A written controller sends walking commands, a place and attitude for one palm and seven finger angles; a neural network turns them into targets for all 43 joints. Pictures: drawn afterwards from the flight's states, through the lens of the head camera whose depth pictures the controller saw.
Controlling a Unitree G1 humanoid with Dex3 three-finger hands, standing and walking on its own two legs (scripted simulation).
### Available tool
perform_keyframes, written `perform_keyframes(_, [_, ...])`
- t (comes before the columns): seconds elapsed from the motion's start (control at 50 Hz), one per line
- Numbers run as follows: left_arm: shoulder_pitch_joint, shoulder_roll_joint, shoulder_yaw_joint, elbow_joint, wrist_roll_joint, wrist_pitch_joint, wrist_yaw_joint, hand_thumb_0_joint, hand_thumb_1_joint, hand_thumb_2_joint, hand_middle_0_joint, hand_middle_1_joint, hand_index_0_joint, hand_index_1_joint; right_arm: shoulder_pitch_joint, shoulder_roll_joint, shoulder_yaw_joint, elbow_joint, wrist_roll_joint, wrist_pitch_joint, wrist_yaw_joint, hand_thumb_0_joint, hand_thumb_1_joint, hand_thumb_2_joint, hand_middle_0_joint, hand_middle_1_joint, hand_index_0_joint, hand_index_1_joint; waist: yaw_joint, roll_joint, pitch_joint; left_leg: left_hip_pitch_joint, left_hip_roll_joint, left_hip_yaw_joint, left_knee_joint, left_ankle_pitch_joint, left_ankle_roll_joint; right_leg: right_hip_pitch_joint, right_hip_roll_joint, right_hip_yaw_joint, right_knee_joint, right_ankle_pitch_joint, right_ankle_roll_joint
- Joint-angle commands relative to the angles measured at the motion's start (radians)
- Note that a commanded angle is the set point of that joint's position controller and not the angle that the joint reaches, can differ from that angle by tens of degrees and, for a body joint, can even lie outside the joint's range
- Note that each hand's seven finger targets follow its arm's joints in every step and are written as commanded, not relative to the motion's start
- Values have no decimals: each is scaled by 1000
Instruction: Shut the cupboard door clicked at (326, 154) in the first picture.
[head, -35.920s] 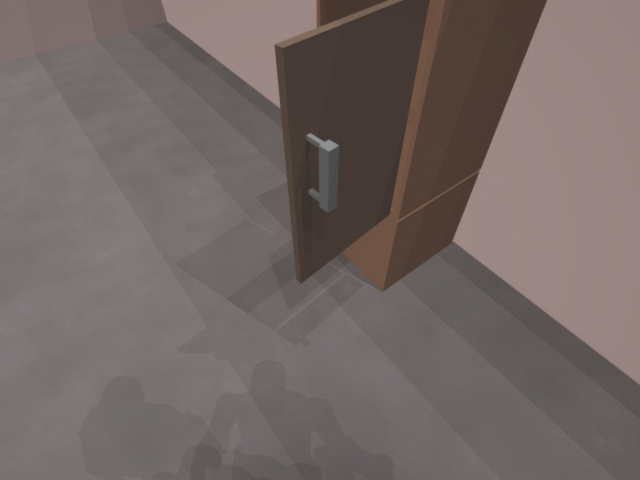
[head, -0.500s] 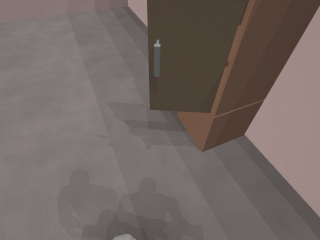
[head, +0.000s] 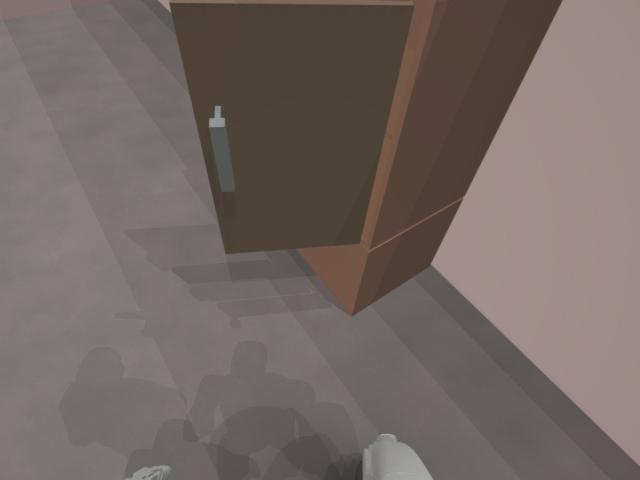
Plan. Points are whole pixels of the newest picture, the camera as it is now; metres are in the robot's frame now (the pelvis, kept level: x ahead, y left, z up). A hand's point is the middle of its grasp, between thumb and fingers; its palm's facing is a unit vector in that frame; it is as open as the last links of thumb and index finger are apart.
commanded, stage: take the last steps up to it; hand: left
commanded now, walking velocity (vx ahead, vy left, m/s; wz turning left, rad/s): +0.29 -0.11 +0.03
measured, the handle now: (223, 149) +0.65 +0.17 +0.01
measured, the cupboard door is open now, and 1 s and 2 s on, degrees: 63 63 63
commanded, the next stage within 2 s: come to a stop and stand still in 0.34 s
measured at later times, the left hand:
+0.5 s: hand (258, 465) +0.17 +0.08 -0.19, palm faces +0.11 -0.98 -0.14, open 7.3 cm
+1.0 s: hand (236, 426) +0.23 +0.12 -0.19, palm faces +0.02 -0.97 -0.26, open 7.4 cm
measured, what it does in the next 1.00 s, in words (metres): walks ahead: right foot, then left foot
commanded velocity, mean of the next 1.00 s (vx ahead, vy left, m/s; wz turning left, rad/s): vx -0.01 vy -0.01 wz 0.03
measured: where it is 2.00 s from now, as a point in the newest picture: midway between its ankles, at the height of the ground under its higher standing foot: outside the picture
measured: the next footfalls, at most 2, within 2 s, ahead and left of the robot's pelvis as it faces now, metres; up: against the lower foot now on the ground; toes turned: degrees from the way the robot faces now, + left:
right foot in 0.10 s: +0.19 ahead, -0.16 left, +0.00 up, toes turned -5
left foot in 0.50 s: +0.26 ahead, +0.03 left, +0.00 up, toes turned +4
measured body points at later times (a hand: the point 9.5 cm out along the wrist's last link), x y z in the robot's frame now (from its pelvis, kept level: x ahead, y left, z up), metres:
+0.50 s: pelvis +0.19 -0.08 -0.01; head +0.18 -0.06 +0.44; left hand +0.17 +0.14 -0.18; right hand +0.29 -0.30 -0.14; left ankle +0.23 +0.02 -0.74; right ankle +0.15 -0.15 -0.74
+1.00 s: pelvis +0.20 -0.08 -0.01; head +0.22 -0.07 +0.44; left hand +0.23 +0.17 -0.17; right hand +0.22 -0.32 -0.17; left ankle +0.19 +0.05 -0.73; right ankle +0.15 -0.15 -0.74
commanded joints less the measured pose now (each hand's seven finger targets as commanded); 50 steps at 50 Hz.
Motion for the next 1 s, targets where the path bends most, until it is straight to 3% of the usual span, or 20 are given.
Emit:
perform_keyframes(0.0, [-37, 20, 3, -64, -11, -44, 2, 0, 900, 900, -200, -300, -200, -300, 21, -206, -51, -23, -3, -11, -9, 0, -900, -900, 200, 300, 200, 300, 34, 191, 50, -74, 212, -97, -70, 496, 145, 125, 35, -48, -141, -45, -38])
perform_keyframes(0.04, [173, 61, 19, 4, -9, -66, 12, 0, 900, 900, -200, -300, -200, -300, -7, -209, -53, -20, 7, -8, -6, 0, -900, -900, 200, 300, 200, 300, 131, 117, -77, -120, 163, -56, 172, 578, 106, 438, 82, -65, -261, -19, -58])
perform_keyframes(0.06, [325, 134, 38, 53, -1, -79, 24, 0, 900, 900, -200, -300, -200, -300, -9, -179, -49, -24, 18, -8, 4, 0, -900, -900, 200, 300, 200, 300, 199, -33, -162, -281, 78, -16, 418, 415, 74, 679, -5, 52, -319, -51, -92])
perform_keyframes(0.08, [426, 229, 60, 87, -1, -88, 39, 0, 900, 900, -200, -300, -200, -300, 35, -83, -29, -45, 33, -6, 8, 0, -900, -900, 200, 300, 200, 300, 210, -310, -282, -506, -99, -32, 731, -273, 43, 843, -269, 400, -430, -44, -173])
perform_keyframes(0.1, [389, 238, 55, 80, -22, -85, 47, 0, 900, 900, -200, -300, -200, -300, -7, -97, -27, -70, 37, 5, 5, 0, -900, -900, 200, 300, 200, 300, 184, -260, -245, -536, -81, -172, 891, -317, 77, 711, -316, 482, -545, -114, -189])
perform_keyframes(0.12, [285, 187, 44, 57, -22, -84, 53, 0, 900, 900, -200, -300, -200, -300, -41, -83, -34, -66, 35, 9, 9, 0, -900, -900, 200, 300, 200, 300, 145, -173, -127, -581, -42, -202, 942, -204, 83, 597, -282, 408, -583, -203, -181])
perform_keyframes(0.14, [209, 140, 30, 38, -19, -88, 54, 0, 900, 900, -200, -300, -200, -300, -47, -77, -36, -56, 29, 8, 8, 0, -900, -900, 200, 300, 200, 300, 111, -199, -108, -587, -22, -218, 964, -124, 80, 523, -254, 388, -580, -197, -171])
perform_keyframes(0.2, [100, 27, -4, 12, -18, -101, 61, 0, 900, 900, -200, -300, -200, -300, -25, -58, -30, -28, 11, 26, 9, 0, -900, -900, 200, 300, 200, 300, 30, -79, -77, -468, 9, -207, 829, -12, 61, 353, -170, 123, -583, 19, -156])
perform_keyframes(0.26, [149, -11, -8, 40, -9, -116, 68, 0, 900, 900, -200, -300, -200, -300, -28, -27, -27, -30, 7, 35, 11, 0, -900, -900, 200, 300, 200, 300, 20, -81, -77, -449, -11, -178, 674, -17, 45, 357, -154, 85, -586, 173, -189])
perform_keyframes(0.38, [200, 24, -6, 78, -9, -119, 64, 0, 900, 900, -200, -300, -200, -300, -162, -29, -13, -79, 13, 17, 18, 0, -900, -900, 200, 300, 200, 300, 49, -30, -65, -404, -50, -142, 339, -6, 44, 449, -185, 143, -560, 194, -231])
perform_keyframes(0.44, [186, 12, -13, 90, -24, -111, 66, 0, 900, 900, -200, -300, -200, -300, -120, -55, -4, -44, 14, 1, 11, 0, -900, -900, 200, 300, 200, 300, 20, 0, -69, -186, -67, -149, 120, 247, 48, 382, -111, 77, -439, 191, -152])
perform_keyframes(0.48, [235, -52, -36, 90, -33, -100, 78, 0, 900, 900, -200, -300, -200, -300, -100, -121, 1, -41, 18, -12, -10, 0, -900, -900, 200, 300, 200, 300, 41, 160, -104, -53, 111, -329, 109, 803, 151, 308, 0, 5, -335, 89, -30])
perform_keyframes(0.5, [251, -65, -46, 96, -30, -90, 89, 0, 900, 900, -200, -300, -200, -300, -143, -132, 5, -44, 23, 0, -21, 0, -900, -900, 200, 300, 200, 300, 61, 134, -80, -102, 146, -315, 115, 864, 178, 360, 8, 8, -385, -36, -8])
perform_keyframes(0.56, [259, -26, -50, 121, -21, -65, 95, 0, 900, 900, -200, -300, -200, -300, -221, -106, 16, -45, 42, 20, -35, 0, -900, -900, 200, 300, 200, 300, 64, 151, 16, -142, 64, -270, 71, 751, 125, 377, -23, 53, -438, 136, -14])
perform_keyframes(0.72, [258, 33, -6, 44, -14, -38, 107, 0, 900, 900, -200, -300, -200, -300, -203, -162, -38, -78, 33, 67, -39, 0, -900, -900, 200, 300, 200, 300, 57, -13, -190, -83, 46, -227, 217, 735, 118, 433, -68, 71, -312, 464, -56])
perform_keyframes(0.78, [251, 46, 0, 25, -9, -30, 107, 0, 900, 900, -200, -300, -200, -300, -218, -131, -37, -88, 30, 78, -32, 0, -900, -900, 200, 300, 200, 300, 70, -75, -152, -195, -21, -187, 277, 434, 88, 463, -132, 131, -339, 529, -99])
perform_keyframes(0.82, [248, 56, 0, 29, -5, -29, 106, 0, 900, 900, -200, -300, -200, -300, -253, -88, -28, -95, 30, 86, -23, 0, -900, -900, 200, 300, 200, 300, 84, -120, -99, -329, -103, -173, 381, 2, 53, 502, -205, 178, -370, 675, -166])
perform_keyframes(0.86, [236, 55, -5, 28, -1, -31, 107, 0, 900, 900, -200, -300, -200, -300, -271, -80, -25, -92, 30, 93, -21, 0, -900, -900, 200, 300, 200, 300, 89, -120, -76, -365, -102, -203, 475, -147, 46, 493, -236, 179, -396, 664, -216])
perform_keyframes(0.94, [168, 82, -8, 25, -9, -41, 96, 0, 900, 900, -200, -300, -200, -300, -245, -83, -13, -57, 33, 85, -15, 0, -900, -900, 200, 300, 200, 300, 63, -83, -23, -301, -85, -202, 282, -36, 35, 462, -175, 128, -357, 552, -196])
perform_keyframes(0.98, [160, 68, -12, 29, -25, -41, 94, 0, 900, 900, -200, -300, -200, -300, -182, -104, -5, -23, 30, 61, -13, 0, -900, -900, 200, 300, 200, 300, 58, -2, -60, -165, -28, -264, 105, 451, 62, 439, -91, 75, -296, 383, -95])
